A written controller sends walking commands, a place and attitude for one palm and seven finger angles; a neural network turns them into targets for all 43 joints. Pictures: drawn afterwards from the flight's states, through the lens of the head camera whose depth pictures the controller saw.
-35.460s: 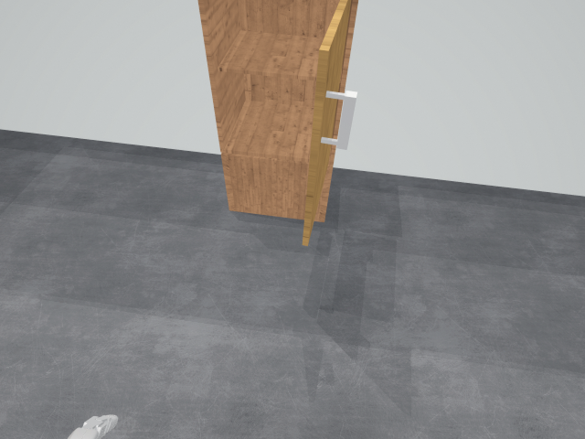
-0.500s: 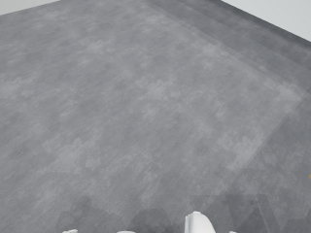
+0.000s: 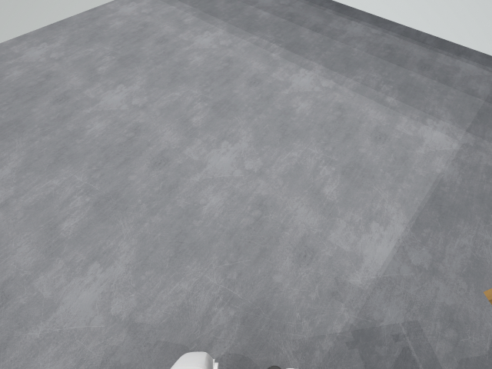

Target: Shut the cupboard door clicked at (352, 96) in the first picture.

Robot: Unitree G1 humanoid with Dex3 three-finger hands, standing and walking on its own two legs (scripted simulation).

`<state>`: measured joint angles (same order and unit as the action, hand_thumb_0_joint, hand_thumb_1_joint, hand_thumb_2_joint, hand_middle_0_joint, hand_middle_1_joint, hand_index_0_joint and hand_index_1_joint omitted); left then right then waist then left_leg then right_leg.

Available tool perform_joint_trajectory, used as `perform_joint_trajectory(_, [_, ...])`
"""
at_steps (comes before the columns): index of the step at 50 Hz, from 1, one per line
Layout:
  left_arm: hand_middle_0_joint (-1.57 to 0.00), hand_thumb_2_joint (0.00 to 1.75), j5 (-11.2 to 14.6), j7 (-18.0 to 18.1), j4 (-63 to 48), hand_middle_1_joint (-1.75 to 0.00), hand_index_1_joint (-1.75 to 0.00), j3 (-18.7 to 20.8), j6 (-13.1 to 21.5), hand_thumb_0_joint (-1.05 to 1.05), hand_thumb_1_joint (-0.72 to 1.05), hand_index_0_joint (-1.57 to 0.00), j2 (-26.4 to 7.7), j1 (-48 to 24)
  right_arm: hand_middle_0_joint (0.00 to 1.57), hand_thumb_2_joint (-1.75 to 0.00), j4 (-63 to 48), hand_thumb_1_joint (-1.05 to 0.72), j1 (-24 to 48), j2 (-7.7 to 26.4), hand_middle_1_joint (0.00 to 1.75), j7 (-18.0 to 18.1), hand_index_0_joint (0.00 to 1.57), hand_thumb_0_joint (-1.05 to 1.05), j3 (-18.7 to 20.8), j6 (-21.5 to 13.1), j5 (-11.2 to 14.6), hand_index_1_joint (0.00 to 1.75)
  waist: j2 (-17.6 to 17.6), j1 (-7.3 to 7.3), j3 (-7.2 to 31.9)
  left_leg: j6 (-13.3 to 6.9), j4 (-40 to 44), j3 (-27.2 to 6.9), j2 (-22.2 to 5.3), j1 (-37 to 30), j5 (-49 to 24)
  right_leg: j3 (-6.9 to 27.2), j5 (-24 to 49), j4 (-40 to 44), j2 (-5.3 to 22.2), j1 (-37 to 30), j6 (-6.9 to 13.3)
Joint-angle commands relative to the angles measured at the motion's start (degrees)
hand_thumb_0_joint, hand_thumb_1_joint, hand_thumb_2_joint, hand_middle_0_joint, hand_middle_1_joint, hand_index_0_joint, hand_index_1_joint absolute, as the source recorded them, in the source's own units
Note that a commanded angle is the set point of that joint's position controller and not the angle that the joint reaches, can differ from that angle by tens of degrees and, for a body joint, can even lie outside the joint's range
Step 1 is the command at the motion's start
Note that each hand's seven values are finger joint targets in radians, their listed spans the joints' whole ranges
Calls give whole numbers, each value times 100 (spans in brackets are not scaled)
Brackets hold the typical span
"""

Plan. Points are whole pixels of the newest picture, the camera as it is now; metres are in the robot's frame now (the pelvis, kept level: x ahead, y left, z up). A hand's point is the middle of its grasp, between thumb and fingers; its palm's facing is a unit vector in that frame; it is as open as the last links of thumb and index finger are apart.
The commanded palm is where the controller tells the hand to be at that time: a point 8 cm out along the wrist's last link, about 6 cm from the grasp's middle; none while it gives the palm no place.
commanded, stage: turn to face it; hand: left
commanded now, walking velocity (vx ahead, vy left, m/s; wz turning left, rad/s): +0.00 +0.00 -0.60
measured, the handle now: out of the picture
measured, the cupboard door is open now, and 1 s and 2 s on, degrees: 53 53 53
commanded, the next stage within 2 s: none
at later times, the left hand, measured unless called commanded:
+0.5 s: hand (134, 342) +0.18 +0.22 -0.16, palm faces -0.26 -0.94 -0.23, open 7.3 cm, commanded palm none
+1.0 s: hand (170, 313) +0.24 +0.17 -0.18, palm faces -0.55 -0.81 -0.19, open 7.3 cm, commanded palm none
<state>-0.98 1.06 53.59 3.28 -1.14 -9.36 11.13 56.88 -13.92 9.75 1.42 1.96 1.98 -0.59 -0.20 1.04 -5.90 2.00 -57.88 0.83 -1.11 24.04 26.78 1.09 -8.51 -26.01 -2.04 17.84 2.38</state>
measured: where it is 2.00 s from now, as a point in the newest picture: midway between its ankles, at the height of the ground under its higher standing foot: outside the picture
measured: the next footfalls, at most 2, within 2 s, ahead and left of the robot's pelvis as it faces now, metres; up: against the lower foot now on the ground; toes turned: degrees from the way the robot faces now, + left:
left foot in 0.18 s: +0.07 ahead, +0.15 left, +0.00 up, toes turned -7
right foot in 0.58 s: +0.02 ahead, -0.10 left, +0.00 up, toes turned -26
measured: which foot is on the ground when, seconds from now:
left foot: up 0.00-0.16, down 0.18-0.58, up 0.60-0.92, down 0.94-1.00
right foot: down 0.00-0.18, up 0.20-0.56, down 0.58-0.94, up 0.96-1.00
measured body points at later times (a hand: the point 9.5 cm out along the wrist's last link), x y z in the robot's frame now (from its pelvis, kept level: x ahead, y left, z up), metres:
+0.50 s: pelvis +0.03 +0.04 +0.00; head +0.06 +0.04 +0.45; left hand +0.19 +0.27 -0.14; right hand +0.03 -0.23 -0.13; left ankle +0.03 +0.15 -0.74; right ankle -0.02 -0.10 -0.70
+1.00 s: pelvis +0.05 +0.05 -0.01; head +0.10 +0.04 +0.44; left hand +0.26 +0.21 -0.16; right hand -0.03 -0.22 -0.13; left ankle +0.13 +0.14 -0.74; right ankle -0.03 -0.07 -0.71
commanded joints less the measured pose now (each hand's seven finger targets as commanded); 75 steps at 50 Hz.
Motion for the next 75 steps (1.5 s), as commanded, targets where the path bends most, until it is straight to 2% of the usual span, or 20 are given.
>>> perform_joint_trajectory(1, [-20,90,-59,5,-411,-30,-30,301,61,0,90,-20,-1120,158,20,-90,-430,-90,-140,419,30,-3,20,0,146,-17,-36,30,-587,-105,883,53,707,34,-32,-138,-343,1601,430,985,1272,-310,777])
perform_joint_trajectory(7, [-20,90,-29,-42,-496,-30,-30,365,-25,0,90,-20,-1168,0,20,-90,-535,-90,-328,608,30,73,20,0,197,-182,54,30,-856,118,1170,-1,3092,-38,51,-1592,-1085,1901,466,310,971,170,377])
perform_joint_trajectory(9, [-20,90,85,-119,-678,-30,-30,268,-54,0,90,-20,-722,49,20,-90,-633,-90,-379,1421,30,127,20,0,321,-281,-57,30,1323,170,1094,-632,4248,-1870,-1838,-2553,-1530,642,-1503,-1314,-231,1670,-241])
perform_joint_trajectory(10, [-20,90,20,-136,-770,-30,-30,277,-67,0,90,-20,-867,-205,20,-90,-702,-90,-379,1584,30,149,20,0,356,-241,-97,30,1451,273,791,-1156,4359,-2234,-2594,-2015,-2242,136,-2552,-2570,-112,1712,-397])
perform_joint_trajectory(15, [-20,90,-24,-273,-593,-30,-30,324,-225,0,90,-20,-893,92,20,-90,-982,-90,396,1195,30,161,20,0,203,-240,-141,30,886,-163,391,-1066,3838,-453,-1744,-1571,-3908,-30,-1757,-3806,292,1506,-591])
perform_joint_trajectory(24, [-20,90,-25,-337,-869,-30,-30,204,-174,0,90,-20,-808,-352,20,-90,-796,-90,-60,1467,30,68,20,0,346,-197,-120,30,1356,118,707,-914,3227,255,-1844,-2131,-4527,-677,-1513,-1732,226,594,-451])
perform_joint_trajectory(27, [-20,90,-31,-312,-737,-30,-30,262,-96,0,90,-20,-1033,222,20,-90,-854,-90,166,1532,30,15,20,0,386,-180,-61,30,978,-268,883,-492,2258,592,-1661,-1476,-3992,-672,-189,-204,210,-764,-273])
perform_joint_trajectory(28, [-20,90,-75,-265,-591,-30,-30,347,-20,0,90,-20,-1476,756,20,-90,-944,-90,227,1322,30,-13,20,0,357,-175,4,30,-97,-526,1242,-139,1100,976,-1227,-709,-2867,233,1195,338,963,-1804,-1])
perform_joint_trajectory(29, [-20,90,-88,-173,-480,-30,-30,465,40,0,90,-20,-2076,1119,20,-90,-1262,-90,593,841,30,-28,20,0,207,-172,13,30,-1747,-708,1093,183,-355,1012,-209,1013,926,2202,3855,372,2311,-2406,689])
perform_joint_trajectory(30, [-20,90,3,-88,-447,-30,-30,448,21,0,90,-20,-2105,1212,20,-90,-1299,-90,630,1036,30,51,20,0,179,-62,9,30,-1502,-692,1119,148,-998,47,-350,1104,1126,2260,3744,424,2603,-1994,1123])
perform_joint_trajectory(36, [-20,90,-26,-48,-908,-30,-30,282,5,0,90,-20,-1549,-105,20,-90,-1016,-90,430,965,30,-56,20,0,223,22,-29,30,-814,-86,699,275,-567,-35,-406,598,-430,1231,1344,648,1495,-619,755])
perform_joint_trajectory(45, [-20,90,-11,-117,-890,-30,-30,334,-100,0,90,-20,-1572,-297,20,-90,-888,-90,-259,947,30,16,20,0,195,-186,39,30,-778,160,944,167,3065,165,-17,-1447,-1351,1691,576,-63,1042,188,338])
perform_joint_trajectory(47, [-20,90,80,-189,-1037,-30,-30,211,-149,0,90,-20,-942,-96,20,-90,-931,-90,-502,1909,30,55,20,0,366,-266,-66,30,1967,196,977,-644,4340,-2241,-2259,-2089,-1470,327,-2375,-2246,-241,1541,-358])
perform_joint_trajectory(48, [-20,90,29,-196,-1071,-30,-30,241,-171,0,90,-20,-1132,-298,20,-90,-976,-90,-494,1965,30,84,20,0,342,-239,-121,30,1545,253,807,-1115,4410,-2464,-2731,-1514,-1626,276,-2741,-3358,25,1435,-376])
perform_joint_trajectory(53, [-20,90,-24,-356,-829,-30,-30,290,-241,0,90,-20,-1009,-145,20,-90,-1115,-90,118,1372,30,136,20,0,174,-278,-144,30,1210,-91,675,-842,3868,-433,-1692,-1582,-3541,-50,-1720,-4097,316,1430,-591])
perform_joint_trajectory(60, [-20,90,6,-374,-938,-30,-30,179,-196,0,90,-20,-799,-532,20,-90,-810,-90,-371,1545,30,80,20,0,319,-220,-124,30,1359,189,968,-913,3309,183,-1874,-2201,-4375,-595,-1795,-2047,239,684,-513])
perform_joint_trajectory(64, [-20,90,-2,-332,-705,-30,-30,257,-125,0,90,-20,-1050,213,20,-90,-888,-90,55,1603,30,10,20,0,377,-165,-57,30,979,-275,973,-411,2363,621,-1706,-1167,-3167,-623,-238,-62,234,-984,-282])
perform_joint_trajectory(66, [-20,90,-62,-181,-523,-30,-30,438,-6,0,90,-20,-2096,781,20,-90,-1280,-90,449,884,30,-47,20,0,202,-121,-16,30,-1929,-593,783,237,-36,921,-336,1110,1048,2296,2500,770,2340,-1861,602])
perform_joint_trajectory(67, [-20,90,8,-103,-508,-30,-30,435,-21,0,90,-20,-2118,948,20,-90,-1330,-90,502,1089,30,13,20,0,197,-25,-19,30,-1473,-643,866,181,-738,140,-441,1145,995,2285,2639,718,2595,-1553,986])
perform_joint_trajectory(75, [-20,90,-24,-72,-761,-30,-30,299,34,0,90,-20,-1566,34,20,-90,-1008,-90,409,910,30,-65,20,0,221,-2,-30,30,-788,-144,819,331,42,89,-293,657,-508,1279,1603,549,1403,-958,772])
